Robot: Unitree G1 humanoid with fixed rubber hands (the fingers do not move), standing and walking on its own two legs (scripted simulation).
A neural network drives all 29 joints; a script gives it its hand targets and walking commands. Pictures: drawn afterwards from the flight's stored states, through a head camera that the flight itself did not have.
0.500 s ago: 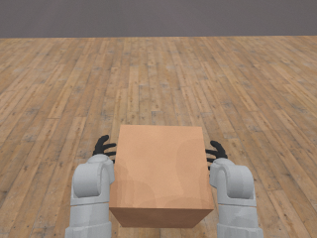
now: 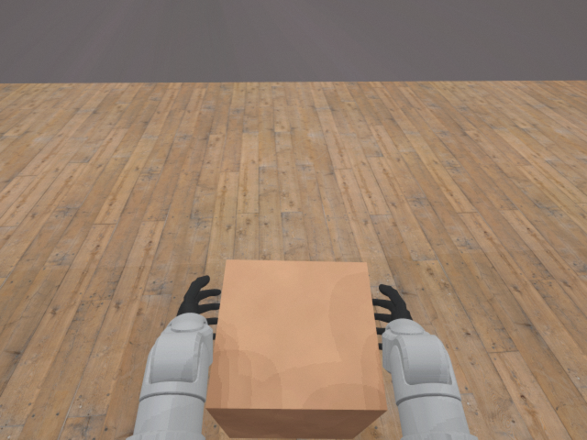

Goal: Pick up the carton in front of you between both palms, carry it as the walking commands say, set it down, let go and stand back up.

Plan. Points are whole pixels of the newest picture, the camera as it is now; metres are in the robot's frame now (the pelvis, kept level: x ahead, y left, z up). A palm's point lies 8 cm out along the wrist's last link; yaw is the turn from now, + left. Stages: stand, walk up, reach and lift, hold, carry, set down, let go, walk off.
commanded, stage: carry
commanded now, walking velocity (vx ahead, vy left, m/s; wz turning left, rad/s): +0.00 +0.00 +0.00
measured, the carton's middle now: (293, 355) +0.31 +0.00 -0.05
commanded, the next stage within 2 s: hold in 0.52 s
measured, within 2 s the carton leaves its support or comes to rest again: neither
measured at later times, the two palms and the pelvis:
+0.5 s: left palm (182, 334) +0.28 +0.16 +0.05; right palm (399, 341) +0.28 -0.14 +0.04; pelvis -0.02 +0.01 +0.00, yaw +0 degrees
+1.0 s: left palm (162, 355) +0.24 +0.17 +0.06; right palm (391, 336) +0.28 -0.13 +0.05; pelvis -0.03 -0.02 +0.01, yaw +7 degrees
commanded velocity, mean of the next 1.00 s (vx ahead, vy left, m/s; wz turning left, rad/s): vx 0.00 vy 0.00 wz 0.00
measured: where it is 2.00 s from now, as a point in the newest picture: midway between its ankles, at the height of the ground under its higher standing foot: outside the picture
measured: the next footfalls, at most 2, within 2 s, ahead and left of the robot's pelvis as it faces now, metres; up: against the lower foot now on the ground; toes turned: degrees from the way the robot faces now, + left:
none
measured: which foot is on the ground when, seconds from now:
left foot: down 0.00-1.00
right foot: down 0.00-1.00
